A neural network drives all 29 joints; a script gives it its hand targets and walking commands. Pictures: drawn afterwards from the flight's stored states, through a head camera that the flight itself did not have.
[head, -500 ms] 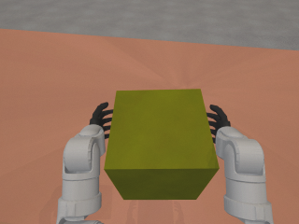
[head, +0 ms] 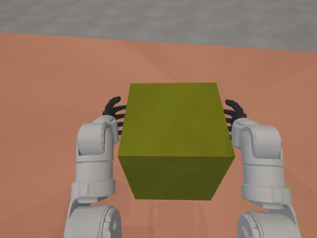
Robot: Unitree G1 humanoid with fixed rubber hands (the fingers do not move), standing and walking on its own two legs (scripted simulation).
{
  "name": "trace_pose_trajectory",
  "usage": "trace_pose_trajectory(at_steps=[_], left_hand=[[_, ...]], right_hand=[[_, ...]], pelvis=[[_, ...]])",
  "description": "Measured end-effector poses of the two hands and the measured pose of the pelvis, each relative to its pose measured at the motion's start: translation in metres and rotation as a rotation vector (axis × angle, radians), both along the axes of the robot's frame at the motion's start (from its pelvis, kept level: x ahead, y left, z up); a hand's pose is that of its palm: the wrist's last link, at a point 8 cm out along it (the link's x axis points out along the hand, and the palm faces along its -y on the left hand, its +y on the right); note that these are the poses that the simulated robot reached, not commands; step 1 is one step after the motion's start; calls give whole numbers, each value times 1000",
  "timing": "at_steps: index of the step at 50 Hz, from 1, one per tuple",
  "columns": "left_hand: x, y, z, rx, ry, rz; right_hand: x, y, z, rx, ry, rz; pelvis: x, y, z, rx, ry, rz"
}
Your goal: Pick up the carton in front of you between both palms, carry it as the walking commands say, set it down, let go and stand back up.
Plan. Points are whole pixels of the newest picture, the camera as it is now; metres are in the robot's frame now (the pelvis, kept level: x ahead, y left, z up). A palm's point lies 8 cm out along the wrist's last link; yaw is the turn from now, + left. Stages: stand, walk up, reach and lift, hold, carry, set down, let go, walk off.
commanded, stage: carry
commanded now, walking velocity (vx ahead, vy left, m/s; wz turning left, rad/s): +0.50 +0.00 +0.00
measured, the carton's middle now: (172, 145) +0.35 +0.00 +0.04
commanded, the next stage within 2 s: none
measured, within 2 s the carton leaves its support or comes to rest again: neither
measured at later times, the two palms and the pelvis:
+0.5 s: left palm (143, 55) +0.73 +0.11 +0.07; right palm (224, 59) +0.70 -0.19 +0.06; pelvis +0.36 +0.00 -0.04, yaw -2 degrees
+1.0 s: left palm (151, 27) +1.04 +0.11 +0.03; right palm (212, 25) +1.05 -0.19 +0.03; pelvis +0.69 -0.06 -0.07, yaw +0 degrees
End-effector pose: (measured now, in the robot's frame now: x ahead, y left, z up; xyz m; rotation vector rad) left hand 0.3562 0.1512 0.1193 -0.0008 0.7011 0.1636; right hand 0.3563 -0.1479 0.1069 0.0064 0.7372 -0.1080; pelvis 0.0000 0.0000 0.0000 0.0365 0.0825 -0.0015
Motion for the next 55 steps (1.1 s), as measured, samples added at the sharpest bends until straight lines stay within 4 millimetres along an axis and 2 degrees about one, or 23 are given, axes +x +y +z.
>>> trace_pose_trajectory(at_steps=[5, 12, 16, 19, 21, 26, 30, 36, 39, 42, 44, 48, 51, 55], left_hand=[[55, -2, -19, -6, 72, 23], [161, -11, -13, -17, 2, 18], [232, -13, -12, -22, -49, -2], [290, -16, -19, -31, -93, -37], [327, -22, -28, -38, -99, -71], [389, -42, -56, -25, 35, -124], [438, -49, -61, -23, 60, -130], [522, -54, -59, -35, -1, -99], [570, -59, -58, -37, -51, -82], [615, -61, -61, -19, -95, -50], [636, -59, -70, 7, -69, -34], [666, -50, -87, 0, 30, 6], [695, -44, -87, -9, 41, 35], [746, -42, -79, -12, 15, 44]], right_hand=[[62, -3, -16, -8, 72, 23], [162, -11, -13, 16, 3, -12], [225, -13, -14, 19, -49, -37], [275, -16, -16, 0, -93, -62], [304, -21, -21, -32, -100, -77], [352, -40, -48, -31, 35, -119], [399, -47, -53, -24, 60, -130], [496, -53, -44, -24, -2, -112], [550, -59, -42, -29, -51, -93], [606, -62, -49, -23, -95, -51], [635, -59, -60, -15, -69, -24], [675, -50, -77, -26, 28, 22], [709, -44, -80, -20, 39, 39], [757, -42, -77, 1, 15, 28]], pelvis=[[61, -13, 11, 14, 14, -5], [157, -17, 11, 16, 40, -26], [225, -13, -4, -10, 34, -29], [282, -9, -28, -52, 1, -47], [311, -8, -41, -41, 7, -54], [371, -4, -36, -39, 11, -38], [420, -6, -29, -57, 17, -44], [506, -22, -34, -53, 26, -33], [556, -34, -49, -40, 15, -25], [607, -46, -73, -18, 2, -10], [628, -50, -77, -39, 6, -20], [671, -61, -70, -20, 4, -8], [704, -64, -65, -8, 7, -5], [753, -61, -62, -3, 20, -7]])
